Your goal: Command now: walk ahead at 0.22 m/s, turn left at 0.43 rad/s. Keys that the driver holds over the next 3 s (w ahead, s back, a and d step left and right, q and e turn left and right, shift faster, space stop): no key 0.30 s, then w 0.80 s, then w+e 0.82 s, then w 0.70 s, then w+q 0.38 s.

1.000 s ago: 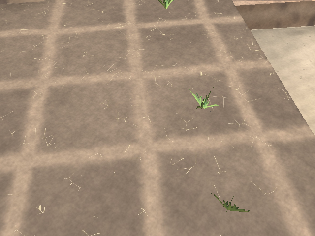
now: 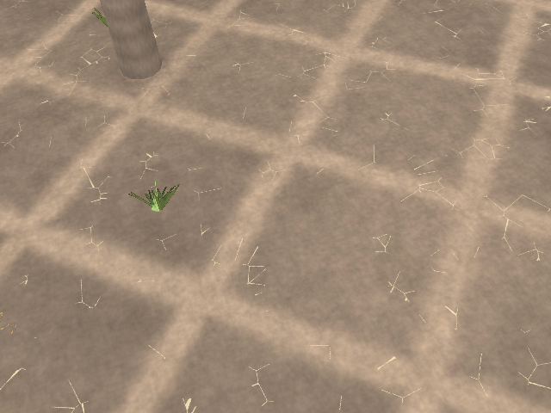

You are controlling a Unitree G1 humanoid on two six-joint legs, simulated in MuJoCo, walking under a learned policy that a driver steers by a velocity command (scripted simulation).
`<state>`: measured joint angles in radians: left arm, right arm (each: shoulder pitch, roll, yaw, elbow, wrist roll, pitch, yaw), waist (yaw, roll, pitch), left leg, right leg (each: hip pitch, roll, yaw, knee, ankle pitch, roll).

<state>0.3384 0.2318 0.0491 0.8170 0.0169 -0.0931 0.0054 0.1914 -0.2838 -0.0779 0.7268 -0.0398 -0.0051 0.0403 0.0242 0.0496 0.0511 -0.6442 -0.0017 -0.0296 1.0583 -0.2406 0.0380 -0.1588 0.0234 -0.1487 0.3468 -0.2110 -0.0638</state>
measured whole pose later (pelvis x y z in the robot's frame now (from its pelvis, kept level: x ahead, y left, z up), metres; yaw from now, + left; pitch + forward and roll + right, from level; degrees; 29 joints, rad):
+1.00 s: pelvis +0.27 +0.02 -0.01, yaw +3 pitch +2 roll +0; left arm 0.54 0.16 0.03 1.03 0.02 -0.09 0.01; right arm 0.04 -0.21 -0.04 0.86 -0.03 -0.03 0.04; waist 0.09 0.03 0.01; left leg -0.58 0.04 0.07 0.64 -0.12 0.03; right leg 0.10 0.03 -0.03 0.18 -0.32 -0.04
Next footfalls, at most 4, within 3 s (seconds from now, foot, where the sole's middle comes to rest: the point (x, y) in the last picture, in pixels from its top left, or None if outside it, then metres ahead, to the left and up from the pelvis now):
0.20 left None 0.21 0.10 -0.78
0.60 right None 0.17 -0.09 -0.78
1.08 left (249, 410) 0.46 0.14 -0.78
1.62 right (317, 301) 0.75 -0.03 -0.78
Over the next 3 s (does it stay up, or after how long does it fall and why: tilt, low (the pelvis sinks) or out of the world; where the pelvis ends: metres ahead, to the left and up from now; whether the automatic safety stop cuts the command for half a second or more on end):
stays up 1.29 -0.22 0.00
